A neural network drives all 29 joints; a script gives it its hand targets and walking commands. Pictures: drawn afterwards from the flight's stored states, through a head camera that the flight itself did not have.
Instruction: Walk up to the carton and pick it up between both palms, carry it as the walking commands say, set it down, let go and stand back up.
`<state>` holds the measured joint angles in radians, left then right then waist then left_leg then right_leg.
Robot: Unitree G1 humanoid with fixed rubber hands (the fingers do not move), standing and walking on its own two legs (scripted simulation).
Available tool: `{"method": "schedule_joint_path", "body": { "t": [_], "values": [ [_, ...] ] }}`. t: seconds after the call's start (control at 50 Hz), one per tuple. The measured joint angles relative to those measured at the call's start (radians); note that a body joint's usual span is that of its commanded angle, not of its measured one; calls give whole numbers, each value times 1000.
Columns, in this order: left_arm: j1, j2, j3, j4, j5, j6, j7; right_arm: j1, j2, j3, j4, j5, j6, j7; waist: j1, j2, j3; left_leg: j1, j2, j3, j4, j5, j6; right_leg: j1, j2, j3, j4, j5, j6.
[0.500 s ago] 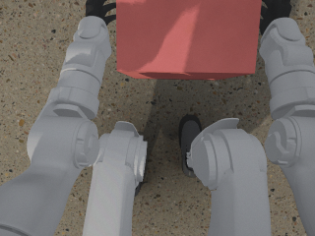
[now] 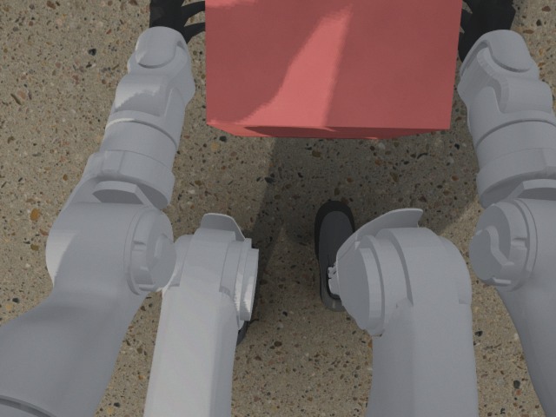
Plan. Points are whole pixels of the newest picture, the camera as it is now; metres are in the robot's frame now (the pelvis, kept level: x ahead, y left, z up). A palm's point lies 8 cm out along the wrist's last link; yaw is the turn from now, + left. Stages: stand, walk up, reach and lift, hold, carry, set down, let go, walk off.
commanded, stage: set down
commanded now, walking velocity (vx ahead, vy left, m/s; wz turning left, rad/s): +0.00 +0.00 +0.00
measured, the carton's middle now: (319, 43) +0.54 -0.08 -0.23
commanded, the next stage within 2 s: none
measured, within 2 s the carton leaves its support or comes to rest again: neither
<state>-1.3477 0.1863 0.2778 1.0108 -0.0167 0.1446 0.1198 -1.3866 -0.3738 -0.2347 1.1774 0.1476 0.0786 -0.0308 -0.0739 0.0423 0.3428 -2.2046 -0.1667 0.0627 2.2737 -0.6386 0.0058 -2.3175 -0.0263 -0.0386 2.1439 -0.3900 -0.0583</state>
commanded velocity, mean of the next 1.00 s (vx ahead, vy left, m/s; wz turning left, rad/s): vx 0.00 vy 0.00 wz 0.00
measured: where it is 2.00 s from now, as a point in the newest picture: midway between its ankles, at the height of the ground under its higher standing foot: (284, 292)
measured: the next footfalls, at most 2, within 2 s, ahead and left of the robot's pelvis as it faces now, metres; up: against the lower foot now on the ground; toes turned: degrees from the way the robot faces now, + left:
none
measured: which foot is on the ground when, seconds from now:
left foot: down 0.00-1.00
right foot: down 0.00-1.00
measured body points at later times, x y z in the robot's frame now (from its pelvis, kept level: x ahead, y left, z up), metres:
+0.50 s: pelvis +0.00 -0.01 +0.01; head +0.37 -0.04 +0.26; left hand +0.54 +0.10 -0.18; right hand +0.51 -0.27 -0.18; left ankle +0.10 +0.09 -0.32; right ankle +0.16 -0.11 -0.32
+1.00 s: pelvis +0.00 -0.01 +0.01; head +0.37 -0.04 +0.25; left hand +0.55 +0.13 -0.16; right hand +0.51 -0.29 -0.17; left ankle +0.10 +0.09 -0.32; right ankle +0.16 -0.11 -0.32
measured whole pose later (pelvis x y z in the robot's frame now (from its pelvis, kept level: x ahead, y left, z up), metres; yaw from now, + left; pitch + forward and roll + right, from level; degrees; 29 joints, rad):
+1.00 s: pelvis +0.00 -0.01 +0.01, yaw +0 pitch +29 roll +2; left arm -1.28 0.35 0.09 0.78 -0.19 0.17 0.13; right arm -1.28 -0.48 -0.20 0.90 0.26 0.12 -0.04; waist -0.07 0.04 0.52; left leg -2.10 -0.12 0.06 2.26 -0.67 0.01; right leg -2.23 -0.02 -0.05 2.14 -0.42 -0.07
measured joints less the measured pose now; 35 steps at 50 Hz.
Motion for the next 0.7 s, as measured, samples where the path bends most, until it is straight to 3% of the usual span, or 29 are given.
{"method": "schedule_joint_path", "body": {
  "t": [0.14,0.28,0.4,0.52,0.7],
  "values": [
    [-10,7,-32,13,9,-10,4,-4,-8,4,24,24,-22,4,7,-2,3,1,3,-1,-3,1,0,2,3,-1,-5,3,3],
    [-22,36,-114,33,-49,-52,5,-21,-27,34,51,28,-60,0,10,-5,36,17,3,0,-12,4,-2,16,3,2,-11,4,4],
    [-7,61,-195,21,-122,-65,30,-9,-29,65,45,76,-74,-31,6,-10,65,24,10,-6,-25,-2,-5,23,-1,-3,-20,-4,-5],
    [12,82,-217,-46,-156,-56,37,17,-56,86,-22,103,-64,-49,2,-16,114,47,12,-11,-30,-13,-10,41,-3,-9,-22,-15,-12],
    [37,135,-211,-122,-162,-38,23,57,-108,65,-98,137,-35,-29,4,-20,180,68,20,-12,-1,-19,-9,62,-9,-19,3,-17,-22]
  ]
}}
